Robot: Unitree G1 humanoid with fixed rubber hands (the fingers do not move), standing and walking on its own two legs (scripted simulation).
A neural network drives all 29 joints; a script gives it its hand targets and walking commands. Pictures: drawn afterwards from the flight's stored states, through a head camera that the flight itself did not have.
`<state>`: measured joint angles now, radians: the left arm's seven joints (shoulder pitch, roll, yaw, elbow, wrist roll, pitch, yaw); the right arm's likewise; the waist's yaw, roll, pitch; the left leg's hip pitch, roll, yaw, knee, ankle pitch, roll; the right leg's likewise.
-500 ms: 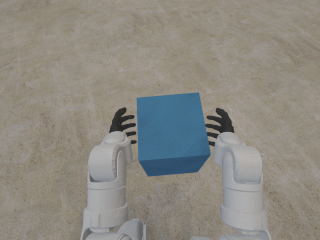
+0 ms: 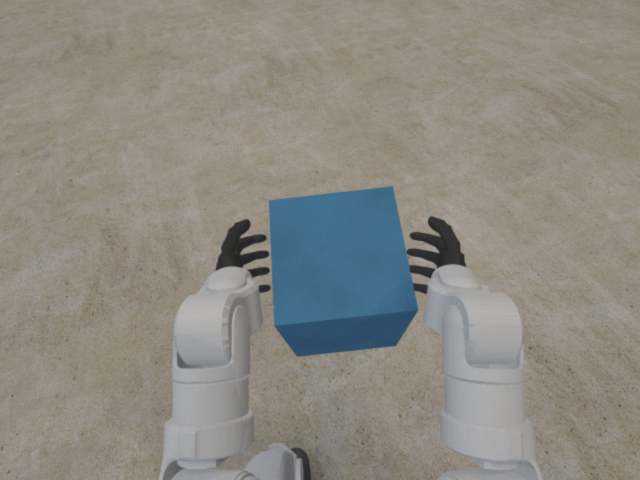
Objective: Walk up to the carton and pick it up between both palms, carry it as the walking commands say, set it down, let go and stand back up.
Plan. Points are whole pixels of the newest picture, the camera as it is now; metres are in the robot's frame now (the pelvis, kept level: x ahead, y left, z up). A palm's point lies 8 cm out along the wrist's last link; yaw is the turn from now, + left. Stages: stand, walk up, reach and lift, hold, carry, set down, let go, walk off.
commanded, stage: carry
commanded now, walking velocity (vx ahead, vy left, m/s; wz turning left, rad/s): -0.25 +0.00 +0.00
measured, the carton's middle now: (339, 281) +0.38 -0.01 +0.01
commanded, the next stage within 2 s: none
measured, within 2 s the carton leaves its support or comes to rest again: neither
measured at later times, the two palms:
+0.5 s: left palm out of the picture +0.09 +0.14 +0.07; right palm out of the picture +0.09 -0.10 +0.10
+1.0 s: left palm out of the picture -0.03 +0.07 +0.10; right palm out of the picture -0.05 -0.17 +0.10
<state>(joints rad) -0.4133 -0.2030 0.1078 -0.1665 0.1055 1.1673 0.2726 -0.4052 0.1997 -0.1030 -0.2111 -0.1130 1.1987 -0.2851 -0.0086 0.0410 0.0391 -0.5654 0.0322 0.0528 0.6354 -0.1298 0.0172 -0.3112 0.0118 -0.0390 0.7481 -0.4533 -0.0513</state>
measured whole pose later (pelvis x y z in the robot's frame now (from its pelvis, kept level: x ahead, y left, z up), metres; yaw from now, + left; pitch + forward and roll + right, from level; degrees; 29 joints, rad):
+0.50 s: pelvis -0.21 +0.01 +0.01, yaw +0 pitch -1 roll +0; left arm -0.33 -0.17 0.11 -0.12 0.10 1.17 0.25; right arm -0.38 0.19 -0.05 -0.19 -0.10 1.21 -0.27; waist -0.01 -0.04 0.07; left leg -0.39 0.05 0.05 0.71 -0.31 0.00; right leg -0.62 -0.02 -0.03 0.86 -0.37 0.02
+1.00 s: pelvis -0.34 -0.02 +0.01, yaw -4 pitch +1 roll +2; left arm -0.36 -0.18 0.10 -0.11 0.09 1.24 0.26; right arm -0.35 0.18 -0.06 -0.16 -0.10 1.20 -0.29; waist -0.01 0.02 -0.02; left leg -0.50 0.09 0.09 0.96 -0.35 -0.02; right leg -0.35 0.00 -0.02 0.69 -0.36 -0.04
